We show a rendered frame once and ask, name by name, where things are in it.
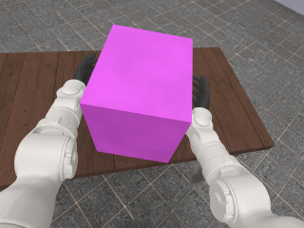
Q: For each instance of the left robot hand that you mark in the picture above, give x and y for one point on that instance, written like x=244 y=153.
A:
x=83 y=72

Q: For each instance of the right robot upper arm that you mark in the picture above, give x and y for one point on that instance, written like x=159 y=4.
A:
x=241 y=201

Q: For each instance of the robot right forearm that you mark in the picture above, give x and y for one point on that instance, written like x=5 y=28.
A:
x=210 y=152

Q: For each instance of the left robot upper arm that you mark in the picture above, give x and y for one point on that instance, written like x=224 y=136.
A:
x=44 y=162

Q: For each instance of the carton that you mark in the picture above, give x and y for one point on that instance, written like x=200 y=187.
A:
x=138 y=100

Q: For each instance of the table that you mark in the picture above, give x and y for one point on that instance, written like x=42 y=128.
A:
x=28 y=87

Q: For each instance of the robot left forearm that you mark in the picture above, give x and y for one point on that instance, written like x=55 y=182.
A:
x=64 y=116

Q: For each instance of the right robot hand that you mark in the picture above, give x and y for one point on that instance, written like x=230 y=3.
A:
x=203 y=96

